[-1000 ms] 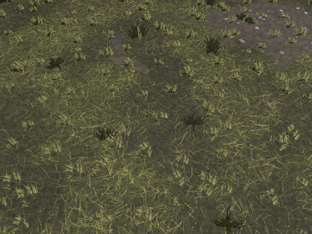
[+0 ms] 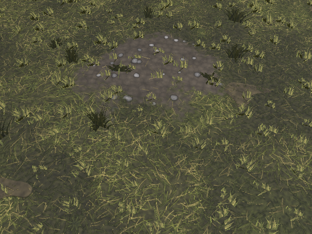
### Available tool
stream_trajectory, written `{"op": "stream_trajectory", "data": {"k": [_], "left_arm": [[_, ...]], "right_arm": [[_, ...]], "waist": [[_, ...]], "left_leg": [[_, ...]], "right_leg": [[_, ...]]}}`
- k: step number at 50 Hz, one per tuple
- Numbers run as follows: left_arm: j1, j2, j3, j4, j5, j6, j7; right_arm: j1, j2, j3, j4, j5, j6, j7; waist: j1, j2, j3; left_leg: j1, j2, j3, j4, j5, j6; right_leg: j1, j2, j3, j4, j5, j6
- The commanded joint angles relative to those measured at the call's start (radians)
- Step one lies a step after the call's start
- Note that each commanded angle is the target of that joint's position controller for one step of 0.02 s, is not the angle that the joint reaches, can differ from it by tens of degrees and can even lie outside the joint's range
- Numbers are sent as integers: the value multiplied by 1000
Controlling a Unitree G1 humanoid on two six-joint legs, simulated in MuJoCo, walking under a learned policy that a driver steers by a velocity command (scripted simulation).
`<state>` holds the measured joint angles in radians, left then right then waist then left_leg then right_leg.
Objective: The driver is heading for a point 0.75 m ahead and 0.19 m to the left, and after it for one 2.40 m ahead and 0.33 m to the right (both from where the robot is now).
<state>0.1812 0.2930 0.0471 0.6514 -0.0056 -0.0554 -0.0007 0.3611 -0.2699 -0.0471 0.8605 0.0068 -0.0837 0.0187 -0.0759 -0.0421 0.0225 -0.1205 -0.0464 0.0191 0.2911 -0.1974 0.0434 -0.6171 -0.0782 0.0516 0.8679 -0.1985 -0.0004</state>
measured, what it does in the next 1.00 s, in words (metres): walks ahead, turning left: right foot, then left foot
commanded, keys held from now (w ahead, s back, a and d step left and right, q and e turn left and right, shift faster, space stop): w+q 1.00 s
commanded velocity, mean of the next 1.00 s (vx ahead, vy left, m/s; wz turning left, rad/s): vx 0.50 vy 0.00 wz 0.43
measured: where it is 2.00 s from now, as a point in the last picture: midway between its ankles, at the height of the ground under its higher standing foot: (107, 182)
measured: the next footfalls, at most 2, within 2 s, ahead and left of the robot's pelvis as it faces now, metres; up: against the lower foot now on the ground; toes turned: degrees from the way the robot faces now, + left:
right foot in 0.20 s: +0.29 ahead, -0.15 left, +0.00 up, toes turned +4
left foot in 0.70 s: +0.51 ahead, +0.16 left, +0.00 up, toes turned +23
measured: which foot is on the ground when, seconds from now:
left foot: down 0.00-0.22, up 0.24-0.68, down 0.70-1.00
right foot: up 0.00-0.18, down 0.20-0.72, up 0.74-1.00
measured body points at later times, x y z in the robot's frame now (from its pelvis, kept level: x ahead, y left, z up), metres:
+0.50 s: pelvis +0.27 -0.04 +0.00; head +0.29 -0.04 +0.45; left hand +0.27 +0.25 -0.12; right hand +0.48 -0.28 -0.10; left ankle +0.36 +0.14 -0.68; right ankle +0.25 -0.15 -0.75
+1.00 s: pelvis +0.52 +0.09 +0.00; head +0.55 +0.13 +0.45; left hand +0.57 +0.42 -0.09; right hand +0.72 -0.12 -0.10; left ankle +0.47 +0.15 -0.75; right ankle +0.75 -0.01 -0.68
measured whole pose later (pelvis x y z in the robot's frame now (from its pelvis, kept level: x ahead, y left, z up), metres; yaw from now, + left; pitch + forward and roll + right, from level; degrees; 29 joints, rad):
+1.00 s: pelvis +0.52 +0.09 +0.00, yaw +30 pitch +2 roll -1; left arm 0.07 0.31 0.06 0.71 0.01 -0.09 0.00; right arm 0.33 -0.28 -0.06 0.71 0.01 -0.04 0.00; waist -0.06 -0.03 0.05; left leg -0.17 -0.10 -0.10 0.35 -0.20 0.09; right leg -0.66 -0.09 0.09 0.79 -0.08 0.06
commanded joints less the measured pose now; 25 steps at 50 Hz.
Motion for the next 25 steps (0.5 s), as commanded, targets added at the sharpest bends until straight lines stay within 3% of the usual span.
{"op": "stream_trajectory", "data": {"k": [1,4,6,8,9,10,11,12,13,14,15,16,18,20,25], "left_arm": [[-99,22,-4,-87,-1,-25,-11],[-183,29,-2,-110,-10,-36,-25],[-207,48,5,-120,-13,-45,-34],[-151,80,21,-107,-13,-51,-34],[-56,112,39,-77,-8,-51,-27],[84,160,61,-48,5,-50,-16],[229,247,82,-36,28,-41,-3],[261,230,78,-18,19,-29,-7],[222,153,55,-13,9,-27,-8],[164,119,43,-12,3,-28,-8],[104,92,34,-6,8,-33,-12],[58,64,28,-1,13,-40,-15],[10,58,33,15,17,-55,-15],[-1,76,42,34,18,-66,-11],[26,126,59,76,15,-60,5]], "right_arm": [[-46,-179,-36,-62,13,-11,-7],[23,-187,-35,-34,21,5,-9],[42,-199,-38,-25,25,17,-14],[33,-217,-44,-23,26,27,-20],[25,-210,-40,-26,24,28,-21],[15,-174,-27,-40,13,24,-20],[53,-81,2,-78,-6,11,-19],[117,-59,13,-83,17,-1,-20],[57,-159,-18,-84,39,-1,-21],[-12,-167,-24,-103,43,2,-20],[-42,-154,-25,-108,31,8,-21],[-44,-142,-30,-106,22,20,-21],[-23,-96,-26,-103,25,45,-17],[-53,-81,-26,-124,20,60,-17],[-189,-56,-12,-172,15,52,12]], "waist": [[6,117,12],[-17,118,29],[-7,125,33],[46,138,8],[101,128,-47],[172,108,-154],[204,-70,-323],[184,-267,-429],[191,-152,-284],[174,-117,-169],[143,-68,-101],[110,-77,-60],[70,-81,-24],[57,-49,3],[94,-5,36]], "left_leg": [[-8,232,-162,-142,220,160],[1,242,-172,-114,234,150],[39,266,-206,-78,234,135],[49,276,-221,-11,295,111],[25,239,-193,94,400,88],[-78,185,-156,290,365,53],[-392,69,-75,650,54,-13],[-570,22,-108,875,-387,-32],[-647,76,-148,966,-341,-31],[-665,112,-123,966,-258,-29],[-633,141,-114,931,-190,-33],[-592,166,-120,892,-144,-36],[-520,182,-115,865,-95,-50],[-542,187,-120,821,-35,-63],[-526,173,-76,529,211,-57]], "right_leg": [[12,-2,-19,-180,157,11],[77,36,-31,-288,215,18],[106,49,-20,-344,187,5],[222,62,-23,-397,151,-20],[377,76,-38,-430,143,-44],[612,9,10,-402,154,-83],[980,-242,305,-374,113,-181],[1043,-367,619,-499,-72,-264],[929,-322,551,-541,-173,-234],[806,-285,411,-567,-145,-209],[686,-244,320,-606,-74,-198],[601,-212,240,-642,-5,-190],[493,-190,132,-702,90,-190],[467,-195,53,-734,173,-199],[495,-167,-127,-750,248,-176]]}}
